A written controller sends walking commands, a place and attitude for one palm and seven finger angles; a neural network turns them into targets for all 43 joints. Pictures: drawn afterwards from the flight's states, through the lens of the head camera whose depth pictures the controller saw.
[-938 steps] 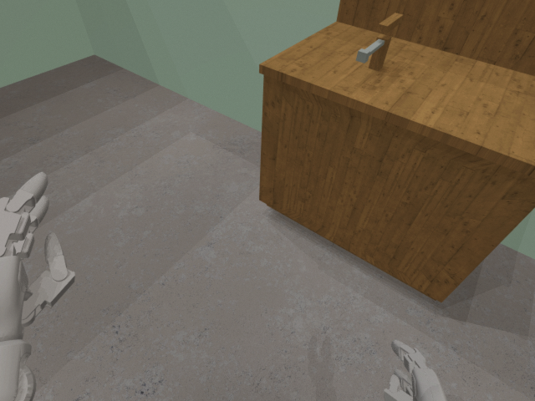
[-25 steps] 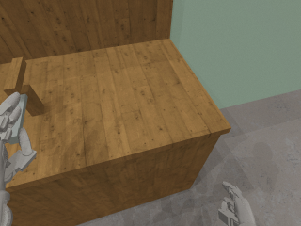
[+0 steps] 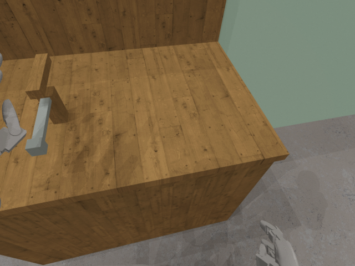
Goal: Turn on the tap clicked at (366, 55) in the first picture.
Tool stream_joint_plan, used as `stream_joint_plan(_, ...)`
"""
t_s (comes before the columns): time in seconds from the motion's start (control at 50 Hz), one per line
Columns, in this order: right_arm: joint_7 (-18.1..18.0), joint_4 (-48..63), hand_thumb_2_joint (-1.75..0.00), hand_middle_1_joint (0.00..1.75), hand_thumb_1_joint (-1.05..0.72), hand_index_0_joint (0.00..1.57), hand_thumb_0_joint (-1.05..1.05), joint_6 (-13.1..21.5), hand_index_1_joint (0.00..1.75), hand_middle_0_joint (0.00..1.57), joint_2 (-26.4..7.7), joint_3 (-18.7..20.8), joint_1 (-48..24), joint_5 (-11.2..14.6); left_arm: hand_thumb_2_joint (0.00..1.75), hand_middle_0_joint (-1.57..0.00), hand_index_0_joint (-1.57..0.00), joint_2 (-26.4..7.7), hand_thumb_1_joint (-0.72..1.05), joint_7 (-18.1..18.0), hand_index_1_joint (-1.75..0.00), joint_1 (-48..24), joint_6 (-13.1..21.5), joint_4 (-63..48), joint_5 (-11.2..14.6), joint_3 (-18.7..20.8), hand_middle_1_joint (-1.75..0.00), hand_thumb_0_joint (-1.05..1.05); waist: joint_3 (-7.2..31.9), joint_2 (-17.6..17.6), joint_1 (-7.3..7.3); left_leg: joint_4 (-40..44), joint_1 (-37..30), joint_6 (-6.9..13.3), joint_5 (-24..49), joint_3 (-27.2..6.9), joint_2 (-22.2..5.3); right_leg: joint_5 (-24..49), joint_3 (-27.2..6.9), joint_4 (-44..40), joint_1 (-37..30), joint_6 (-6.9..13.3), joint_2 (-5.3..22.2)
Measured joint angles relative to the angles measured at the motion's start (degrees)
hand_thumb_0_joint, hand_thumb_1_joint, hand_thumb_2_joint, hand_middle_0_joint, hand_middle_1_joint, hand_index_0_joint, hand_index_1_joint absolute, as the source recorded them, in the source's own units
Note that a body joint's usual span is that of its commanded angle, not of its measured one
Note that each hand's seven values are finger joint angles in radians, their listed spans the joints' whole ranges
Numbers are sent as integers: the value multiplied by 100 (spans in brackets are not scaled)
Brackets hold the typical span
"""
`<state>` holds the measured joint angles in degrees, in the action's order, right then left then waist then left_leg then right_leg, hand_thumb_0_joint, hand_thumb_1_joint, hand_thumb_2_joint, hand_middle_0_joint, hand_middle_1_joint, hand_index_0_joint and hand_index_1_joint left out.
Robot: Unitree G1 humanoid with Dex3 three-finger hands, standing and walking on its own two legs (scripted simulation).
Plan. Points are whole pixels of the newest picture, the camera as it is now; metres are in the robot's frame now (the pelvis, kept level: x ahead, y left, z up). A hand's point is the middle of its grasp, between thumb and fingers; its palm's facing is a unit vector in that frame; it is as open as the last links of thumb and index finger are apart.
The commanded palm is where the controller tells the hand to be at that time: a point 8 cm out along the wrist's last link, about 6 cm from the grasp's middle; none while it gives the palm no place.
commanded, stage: look again from close up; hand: left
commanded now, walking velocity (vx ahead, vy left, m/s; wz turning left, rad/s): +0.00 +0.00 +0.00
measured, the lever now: (37, 146) +0.29 +0.34 +0.09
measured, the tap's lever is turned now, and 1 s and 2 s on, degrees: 0 0 0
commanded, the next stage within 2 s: shuffle to correct the standing spot in 0.24 s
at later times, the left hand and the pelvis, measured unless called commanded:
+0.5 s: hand (43, 141) +0.26 +0.27 +0.18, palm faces +0.36 -0.85 -0.39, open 7.4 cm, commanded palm +0.19 +0.30 +0.18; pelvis +0.02 +0.03 +0.00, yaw -3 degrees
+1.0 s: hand (36, 187) +0.18 +0.24 +0.17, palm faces +0.30 -0.83 -0.47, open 7.4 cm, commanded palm +0.12 +0.27 +0.18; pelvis -0.06 +0.00 +0.00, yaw -3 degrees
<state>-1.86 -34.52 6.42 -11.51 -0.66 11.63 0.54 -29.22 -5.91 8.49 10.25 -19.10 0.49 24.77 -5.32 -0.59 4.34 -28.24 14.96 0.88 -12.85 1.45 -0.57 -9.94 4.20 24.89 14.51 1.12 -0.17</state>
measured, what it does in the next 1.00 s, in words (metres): lifts its right foot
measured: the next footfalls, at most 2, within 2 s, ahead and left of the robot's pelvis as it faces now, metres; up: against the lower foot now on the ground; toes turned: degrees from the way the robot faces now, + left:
right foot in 1.18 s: -0.08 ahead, -0.18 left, +0.00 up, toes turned -8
left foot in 1.38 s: -0.08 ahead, +0.09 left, +0.00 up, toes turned -6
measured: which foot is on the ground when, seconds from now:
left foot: down 0.00-1.00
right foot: down 0.00-0.90, up 0.92-1.00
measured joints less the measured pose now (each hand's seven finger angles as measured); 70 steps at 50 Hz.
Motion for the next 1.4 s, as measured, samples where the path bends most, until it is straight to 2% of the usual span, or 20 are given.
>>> stream_joint_plan(0.04, 170, -5, -90, 30, -90, 21, 1, -16, 30, 20, -70, 20, -112, 54, 90, -21, -22, 17, 88, -37, -31, -228, 75, 193, 156, 297, -30, 1, -56, 35, -49, -13, 2, 24, -15, 107, -6, 1, -107, 56, 63, -28, -3)
stream_joint_plan(0.08, 306, 93, -90, 30, -90, 21, 1, -5, 30, 20, -125, 71, -130, 119, 90, -20, -21, 298, 89, -64, -31, 178, 99, -31, 272, 286, -30, 1, -27, 118, -177, 44, -67, 72, -34, 244, 11, 7, -244, 56, 67, -83, 11)
stream_joint_plan(0.14, 330, 249, -90, 30, -90, 21, 1, 21, 30, 20, -146, 101, -54, 148, 90, -20, -20, 722, 90, 58, -30, 1129, 130, -502, 233, -217, -30, 1, 47, 196, -370, 109, -175, 135, -84, 372, 49, -33, -375, 53, 25, -153, 43)
stream_joint_plan(0.2, 220, 285, -90, 30, -90, 21, 1, -15, 30, 20, -65, 57, 24, 130, 90, -20, -21, 791, 89, 204, -31, 1749, 144, -617, 162, -576, -30, 1, 78, 107, -471, 125, -231, 158, -133, 404, 72, -98, -409, 83, -4, -177, 63)
stream_joint_plan(0.4, 143, 164, -90, 30, -90, 20, 1, 147, 30, 20, 6, -72, 50, 53, 90, -21, -22, 732, 88, 58, -31, 1292, 204, -774, 203, -247, -30, 1, -70, -83, -221, -14, -260, 186, -255, 281, 100, -191, -288, 86, -144, -204, 98)
stream_joint_plan(0.52, 172, 308, -90, 30, -90, 21, 1, 152, 30, 20, 139, -97, -211, 23, 90, -21, -21, 731, 89, 52, -31, 1260, 305, -936, 176, -279, -30, 1, -7, -156, -149, 56, -247, 208, -208, 392, 171, -243, -392, 277, 25, -222, 169)
stream_joint_plan(0.62, 229, 525, -90, 30, -90, 21, 1, 114, 30, 20, 243, -155, -351, -10, 90, -21, -21, 722, 89, 144, -31, 1289, 227, -862, 168, -346, -30, 1, -93, -125, -139, -73, -165, 173, -208, 395, 138, -295, -374, 465, 133, -193, 151)
stream_joint_plan(0.76, 220, 647, -90, 30, -90, 21, 1, 103, 30, 20, 173, -156, -373, -6, 90, -21, -21, 772, 89, 224, -31, 1457, 356, -1145, 271, -294, -30, 1, -185, 35, -101, -555, 395, 6, -238, 230, -152, -98, -194, 472, 454, 20, -112)
stream_joint_plan(0.84, 137, 471, -90, 30, -90, 21, 1, 106, 30, 20, 52, 7, -305, -40, 90, -21, -22, 789, 89, 191, -31, 1569, 514, -1339, 289, -306, -30, 1, -113, -23, -165, -828, 581, -76, -603, 26, -10, 29, -170, 490, 741, 52, -92)
stream_joint_plan(0.92, 17, 287, -90, 30, -90, 21, 1, 88, 30, 20, 31, 111, -203, -63, 90, -21, -22, 595, 89, 136, -31, 1653, 663, -1360, 285, -130, -30, 1, -129, -273, -258, -373, 495, 106, -100, 77, 181, 162, -244, 575, 965, 4, 72)
stream_joint_plan(1.02, 37, 193, -90, 30, -90, 20, 1, 283, 30, 20, 160, 121, -63, -151, 90, -21, -22, 418, 89, 182, -31, 1600, 750, -1208, 288, 149, -30, 1, -222, -201, -226, -143, 548, 104, 163, 86, -43, -1323, -537, 2786, 1383, -60, -197)
stream_joint_plan(1.1, 260, 227, -90, 30, -90, 20, 1, 414, 30, 20, 210, 84, -12, -113, 90, -21, -21, 570, 89, 269, -31, 1414, 756, -1274, 252, 117, -30, 1, -336, -48, -147, -123, 653, -27, 358, 74, -332, -1322, -428, 2446, 999, 51, -125)
stream_joint_plan(1.16, 365, 438, -90, 30, -90, 21, 1, 374, 30, 20, 172, 21, 23, -23, 90, -21, -21, 551, 89, 280, -31, 1484, 653, -1443, 227, 66, -30, 1, -321, 68, -182, -584, 972, -108, 267, 50, -469, -833, -290, 1183, 376, 53, 85)
stream_joint_plan(1.18, 378, 516, -90, 30, -90, 21, 1, 344, 30, 20, 152, -4, 28, 11, 90, -21, -21, 468, 89, 269, -31, 1563, 625, -1496, 213, 95, -30, 1, -294, 84, -200, -904, 1142, -119, 121, 51, -497, -689, -231, 779, 170, -40, 162)
stream_joint_plan(1.2, 370, 521, -90, 30, -90, 21, 1, 298, 30, 20, 79, 8, -41, 41, 90, -21, -21, 487, 89, 271, -31, 1584, 615, -1492, 190, 61, -30, 1, -360, 280, -253, -1347, 1309, -111, -286, -94, -576, -697, -136, 777, 136, -186, 56)
stream_joint_plan(1.26, 327, 294, -90, 30, -90, 21, 1, 71, 30, 20, 8, 96, -168, 164, 90, -21, -22, 489, 89, 250, -31, 1670, 436, -1482, 215, -99, -30, 1, -379, 302, -371, -3244, 1682, -167, -1221, -341, -155, -730, -150, 1095, 225, -285, 62)
stream_joint_plan(1.3, 281, 174, -90, 30, -90, 21, 1, -94, 30, 20, 39, 108, -157, 204, 90, -21, -22, 475, 88, 162, -31, 1813, 327, -1451, 227, -75, -30, 1, -213, 66, -433, -3648, 1580, -119, -1357, -256, 47, -706, -278, 1175, 323, -254, 164)
stream_joint_plan(1.34, 240, 148, -90, 30, -90, 21, 1, -151, 30, 20, 38, 129, -55, 198, 90, -21, -22, 457, 88, 66, -31, 1888, 236, -1367, 203, -34, -30, 1, 6, -119, -526, -3032, 1190, -36, -1230, -167, 96, -700, -345, 1276, 480, -272, 261)
stream_joint_plan(1.38, 191, 217, -90, 30, -90, 21, 1, -79, 30, 20, -75, 184, 107, 192, 90, -21, -22, 441, 88, -7, -31, 1841, 189, -1287, 177, -25, -30, 1, 170, -103, -621, -1625, 563, 50, -872, -164, 30, -774, -290, 1532, 692, -331, 288)
stream_joint_plan(1.4, 161, 192, -90, 30, -90, 21, 1, -24, 30, 20, -74, 244, 122, 183, 90, -21, -22, 404, 88, -33, -31, 1732, 188, -1220, 161, -2, -30, 1, 129, -217, -614, -1402, 471, 92, -787, -99, 112, -866, -338, 1775, 808, -287, 381)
